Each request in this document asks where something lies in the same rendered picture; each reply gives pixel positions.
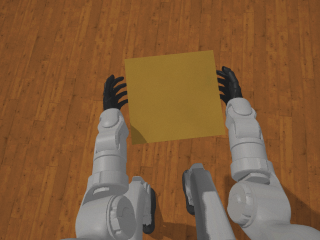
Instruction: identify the robot right thigh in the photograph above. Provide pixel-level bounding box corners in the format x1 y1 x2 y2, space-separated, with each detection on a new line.
184 168 236 240

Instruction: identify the robot left hand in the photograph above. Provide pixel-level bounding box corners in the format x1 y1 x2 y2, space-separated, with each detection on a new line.
103 74 128 111

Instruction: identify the right robot shin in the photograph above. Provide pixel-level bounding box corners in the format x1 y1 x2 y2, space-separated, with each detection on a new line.
188 163 212 205

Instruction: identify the robot right upper arm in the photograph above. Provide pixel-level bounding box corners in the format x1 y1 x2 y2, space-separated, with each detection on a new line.
227 180 320 240

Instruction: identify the right robot forearm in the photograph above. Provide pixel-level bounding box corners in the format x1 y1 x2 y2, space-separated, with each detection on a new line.
225 97 291 218

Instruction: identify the robot right hand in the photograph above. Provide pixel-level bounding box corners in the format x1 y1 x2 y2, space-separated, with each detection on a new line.
216 66 243 106

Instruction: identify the robot left upper arm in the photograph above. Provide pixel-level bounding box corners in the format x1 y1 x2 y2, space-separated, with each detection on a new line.
60 194 137 240

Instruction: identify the carton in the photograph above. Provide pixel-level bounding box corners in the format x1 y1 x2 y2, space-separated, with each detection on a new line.
124 50 226 145

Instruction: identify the left robot forearm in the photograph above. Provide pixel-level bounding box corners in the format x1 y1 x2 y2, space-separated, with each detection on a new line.
75 108 129 232

